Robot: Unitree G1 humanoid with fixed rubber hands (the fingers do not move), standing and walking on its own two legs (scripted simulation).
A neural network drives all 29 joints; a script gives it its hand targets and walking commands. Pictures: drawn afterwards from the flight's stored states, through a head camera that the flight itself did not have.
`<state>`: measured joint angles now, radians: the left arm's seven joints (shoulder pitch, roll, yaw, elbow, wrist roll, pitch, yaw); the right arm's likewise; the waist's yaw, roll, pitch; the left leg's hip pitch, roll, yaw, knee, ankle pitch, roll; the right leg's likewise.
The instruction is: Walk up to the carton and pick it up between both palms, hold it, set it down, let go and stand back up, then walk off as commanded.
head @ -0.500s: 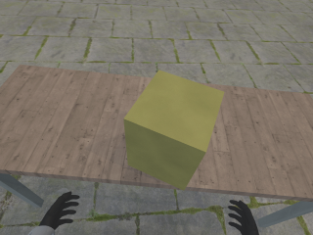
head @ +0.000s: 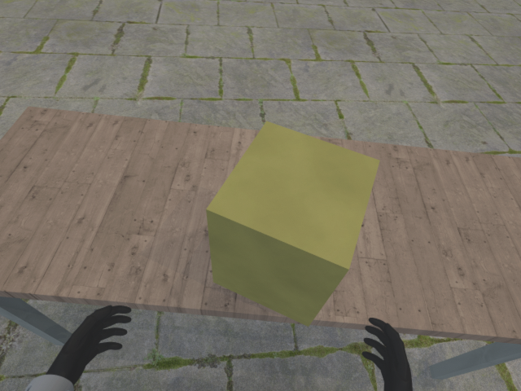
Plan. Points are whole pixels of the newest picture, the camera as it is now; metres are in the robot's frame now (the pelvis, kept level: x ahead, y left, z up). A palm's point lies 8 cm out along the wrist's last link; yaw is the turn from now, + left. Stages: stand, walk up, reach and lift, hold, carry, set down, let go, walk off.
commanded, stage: reach and lift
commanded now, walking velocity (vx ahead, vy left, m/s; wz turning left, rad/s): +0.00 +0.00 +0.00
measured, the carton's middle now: (288, 227) +0.39 -0.05 -0.01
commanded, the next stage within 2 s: none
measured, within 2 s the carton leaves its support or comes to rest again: neither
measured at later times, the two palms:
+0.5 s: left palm (80, 342) +0.19 +0.24 +0.00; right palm (394, 368) +0.17 -0.18 -0.01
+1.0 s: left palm (104, 285) +0.26 +0.22 +0.03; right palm (403, 331) +0.21 -0.20 +0.02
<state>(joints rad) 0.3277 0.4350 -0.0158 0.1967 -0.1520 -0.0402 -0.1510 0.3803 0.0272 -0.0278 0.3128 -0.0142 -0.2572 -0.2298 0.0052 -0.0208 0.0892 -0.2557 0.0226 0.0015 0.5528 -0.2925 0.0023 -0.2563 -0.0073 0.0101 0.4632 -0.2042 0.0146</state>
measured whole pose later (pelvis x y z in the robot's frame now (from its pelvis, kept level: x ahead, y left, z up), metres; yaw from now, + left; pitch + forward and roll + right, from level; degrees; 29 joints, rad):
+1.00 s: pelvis +0.01 +0.00 +0.00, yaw +0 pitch +1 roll -2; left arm 0.15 0.48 -0.08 0.00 -0.28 0.12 -0.11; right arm 0.32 0.00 0.00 -0.07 0.06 0.04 -0.30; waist -0.02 0.00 0.08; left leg -0.26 0.02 0.00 0.55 -0.31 0.00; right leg -0.25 -0.01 0.01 0.46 -0.22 0.01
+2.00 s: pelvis +0.01 +0.00 +0.00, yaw +0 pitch +1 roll -1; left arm -0.53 0.48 -0.01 0.38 -0.28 0.43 -0.14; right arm -0.22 -0.11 -0.07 -0.06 0.15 0.44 -0.30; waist -0.17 -0.01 0.03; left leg -0.25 0.02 0.00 0.51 -0.27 0.00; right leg -0.25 -0.01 0.01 0.42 -0.19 0.02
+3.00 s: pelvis +0.00 +0.00 +0.00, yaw +0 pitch +3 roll -1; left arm -0.86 0.34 -0.08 1.27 -0.28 -0.07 -0.09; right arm -0.58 -0.07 -0.08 0.84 0.17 -0.01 -0.28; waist -0.23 0.01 -0.01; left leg -0.30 0.02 0.00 0.51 -0.27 0.00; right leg -0.30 -0.01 0.01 0.43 -0.18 0.03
